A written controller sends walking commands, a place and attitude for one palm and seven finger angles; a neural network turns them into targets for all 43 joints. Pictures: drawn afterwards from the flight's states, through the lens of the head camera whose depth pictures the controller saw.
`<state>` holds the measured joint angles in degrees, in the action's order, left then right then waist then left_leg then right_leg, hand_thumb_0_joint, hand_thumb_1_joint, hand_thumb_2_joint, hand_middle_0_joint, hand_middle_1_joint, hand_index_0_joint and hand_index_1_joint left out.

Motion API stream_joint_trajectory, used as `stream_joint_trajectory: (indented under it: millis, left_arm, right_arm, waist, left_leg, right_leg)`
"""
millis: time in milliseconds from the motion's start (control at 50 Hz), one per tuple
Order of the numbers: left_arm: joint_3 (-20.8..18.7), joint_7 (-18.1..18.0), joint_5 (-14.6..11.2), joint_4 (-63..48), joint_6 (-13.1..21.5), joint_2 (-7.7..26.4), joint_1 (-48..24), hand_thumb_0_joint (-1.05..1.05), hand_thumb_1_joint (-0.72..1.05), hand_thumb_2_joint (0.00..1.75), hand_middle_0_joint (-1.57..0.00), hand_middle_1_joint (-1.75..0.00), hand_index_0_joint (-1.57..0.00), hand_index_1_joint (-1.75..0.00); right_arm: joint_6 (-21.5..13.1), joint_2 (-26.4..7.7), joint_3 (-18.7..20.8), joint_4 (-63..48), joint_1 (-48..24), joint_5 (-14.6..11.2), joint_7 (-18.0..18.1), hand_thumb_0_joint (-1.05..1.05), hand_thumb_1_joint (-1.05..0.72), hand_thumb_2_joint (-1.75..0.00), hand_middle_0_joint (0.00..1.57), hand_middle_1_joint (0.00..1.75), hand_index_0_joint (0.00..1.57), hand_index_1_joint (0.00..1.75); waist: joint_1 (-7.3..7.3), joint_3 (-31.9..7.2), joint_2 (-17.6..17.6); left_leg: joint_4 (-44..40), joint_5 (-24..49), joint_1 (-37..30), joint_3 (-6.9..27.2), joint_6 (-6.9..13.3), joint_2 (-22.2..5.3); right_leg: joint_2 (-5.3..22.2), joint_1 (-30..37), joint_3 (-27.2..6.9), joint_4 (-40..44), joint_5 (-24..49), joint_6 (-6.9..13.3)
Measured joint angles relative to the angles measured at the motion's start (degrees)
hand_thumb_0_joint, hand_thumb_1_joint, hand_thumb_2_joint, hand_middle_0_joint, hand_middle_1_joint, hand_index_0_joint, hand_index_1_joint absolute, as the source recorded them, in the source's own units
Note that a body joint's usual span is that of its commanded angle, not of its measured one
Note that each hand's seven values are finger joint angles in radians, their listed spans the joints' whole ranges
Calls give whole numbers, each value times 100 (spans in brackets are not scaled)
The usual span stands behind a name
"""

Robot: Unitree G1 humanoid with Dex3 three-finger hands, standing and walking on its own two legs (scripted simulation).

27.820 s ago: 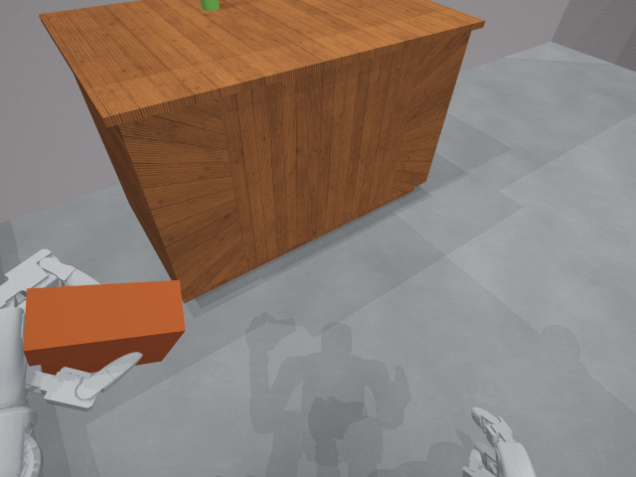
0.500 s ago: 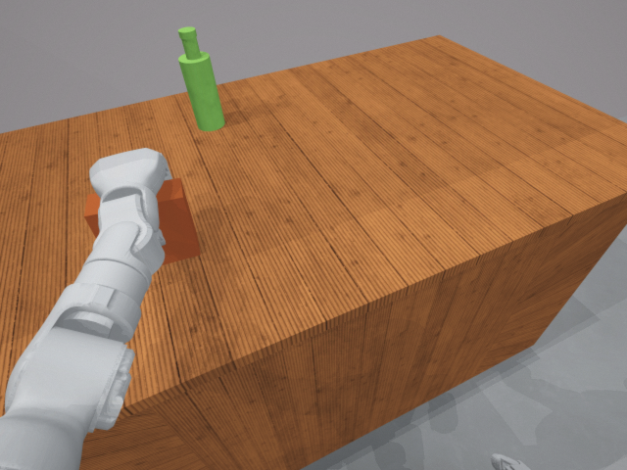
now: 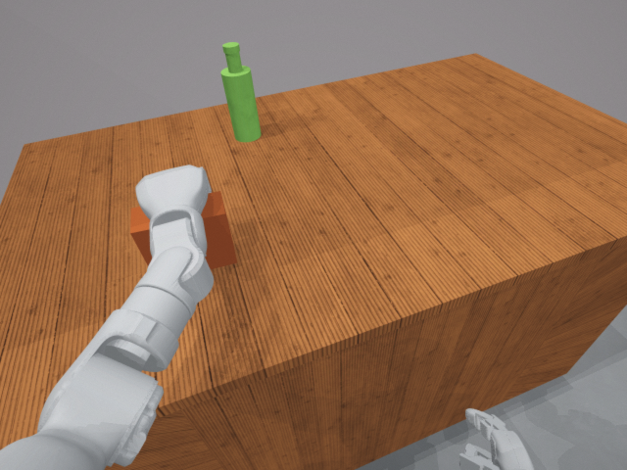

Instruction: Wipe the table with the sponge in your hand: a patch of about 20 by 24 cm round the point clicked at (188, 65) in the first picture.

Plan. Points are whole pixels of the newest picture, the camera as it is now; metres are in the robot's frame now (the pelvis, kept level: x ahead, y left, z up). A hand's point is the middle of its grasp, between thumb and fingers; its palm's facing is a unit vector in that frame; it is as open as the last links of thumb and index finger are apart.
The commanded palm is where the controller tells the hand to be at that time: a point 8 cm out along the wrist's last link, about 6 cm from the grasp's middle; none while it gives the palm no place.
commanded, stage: wipe back along the third lane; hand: left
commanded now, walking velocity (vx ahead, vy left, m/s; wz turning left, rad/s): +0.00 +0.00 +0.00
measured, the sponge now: (191, 246) +0.40 +0.22 +0.09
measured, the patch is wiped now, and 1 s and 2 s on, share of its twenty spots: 0.95 0.95 0.95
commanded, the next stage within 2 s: slide back across to the middle lane in 1.20 s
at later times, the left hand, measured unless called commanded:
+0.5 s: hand (194, 247) +0.35 +0.19 +0.14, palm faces +0.12 -0.09 -0.99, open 9.4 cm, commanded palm +0.31 +0.18 +0.17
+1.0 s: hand (196, 280) +0.30 +0.17 +0.14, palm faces +0.14 -0.10 -0.99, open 9.4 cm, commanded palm +0.25 +0.16 +0.17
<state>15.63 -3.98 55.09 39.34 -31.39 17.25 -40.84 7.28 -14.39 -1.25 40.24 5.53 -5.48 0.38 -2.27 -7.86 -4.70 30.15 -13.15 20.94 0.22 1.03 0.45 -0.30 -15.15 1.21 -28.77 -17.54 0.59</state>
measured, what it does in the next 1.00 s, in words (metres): stands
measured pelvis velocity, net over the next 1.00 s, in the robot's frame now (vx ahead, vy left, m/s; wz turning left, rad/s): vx -0.02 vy -0.03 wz -0.02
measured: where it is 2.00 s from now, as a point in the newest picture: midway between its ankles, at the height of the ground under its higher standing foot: outside the picture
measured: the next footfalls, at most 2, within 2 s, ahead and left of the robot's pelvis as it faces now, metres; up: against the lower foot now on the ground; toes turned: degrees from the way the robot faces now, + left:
none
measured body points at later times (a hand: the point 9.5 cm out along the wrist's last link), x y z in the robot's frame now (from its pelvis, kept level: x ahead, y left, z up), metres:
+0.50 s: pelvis +0.01 -0.02 +0.00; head -0.03 -0.07 +0.44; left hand +0.34 +0.19 +0.19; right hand +0.25 -0.23 -0.07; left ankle +0.02 +0.11 -0.73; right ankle -0.03 -0.12 -0.74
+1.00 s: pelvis -0.02 -0.03 +0.00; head -0.07 -0.09 +0.44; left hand +0.29 +0.17 +0.19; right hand +0.23 -0.24 -0.07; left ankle +0.02 +0.11 -0.74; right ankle -0.03 -0.12 -0.74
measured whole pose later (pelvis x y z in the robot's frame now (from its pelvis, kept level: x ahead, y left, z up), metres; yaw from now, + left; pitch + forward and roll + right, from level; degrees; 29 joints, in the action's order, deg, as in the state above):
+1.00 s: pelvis -0.02 -0.03 +0.00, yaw -1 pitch -2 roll +1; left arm 16.7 1.6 55.4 3.0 -36.2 19.6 -14.5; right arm 7.4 -15.7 -2.8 37.1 0.7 -5.6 0.3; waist -4.5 -5.9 -6.6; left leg 30.2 -13.0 14.8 0.1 -1.4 -1.6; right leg -2.3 -10.8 1.0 -31.9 -18.7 3.1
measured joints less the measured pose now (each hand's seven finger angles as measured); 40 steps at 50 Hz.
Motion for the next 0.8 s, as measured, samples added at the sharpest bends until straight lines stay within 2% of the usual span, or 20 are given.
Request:
stream_joint_trajectory:
  millis: [140, 300, 540, 800]
  left_arm:
    - [236, 218, 56, -608, -226, -86, 313, 0, -45, 108, -76, -147, -78, -146]
    - [280, 395, 94, -1524, -349, -20, 915, 1, -45, 108, -76, -147, -78, -146]
    - [58, 549, 15, -3006, -542, 240, 2013, 2, -44, 108, -75, -148, -77, -147]
    - [27, 660, 28, -3395, -578, 329, 2364, 2, -44, 108, -75, -148, -77, -147]
  right_arm:
    - [109, -5, -59, -210, -244, -7, -47, 1, -91, -90, 20, 30, 20, 30]
    - [256, -33, -119, -329, -401, -1, -96, 1, -91, -90, 20, 30, 20, 30]
    - [291, -124, -184, -392, -512, -16, -99, 1, -91, -90, 20, 30, 20, 30]
    - [120, -142, -188, -360, -562, -21, 8, 2, -91, -90, 20, 30, 20, 30]
  waist:
    - [-108, -29, 14]
    - [-176, -2, 0]
    - [-187, 99, -86]
    - [-186, 193, -118]
  left_leg:
    - [69, -88, -106, 59, -28, 17]
    - [101, -166, -259, 81, -92, -29]
    - [56, -166, -489, 11, -185, -137]
    - [9, -30, -554, -9, -239, -199]
  right_leg:
    - [10, 123, 61, -82, -119, 29]
    - [-37, 267, 76, -129, -203, 92]
    - [-137, 408, -3, -188, -219, 177]
    - [-197, 388, -24, -285, -144, 245]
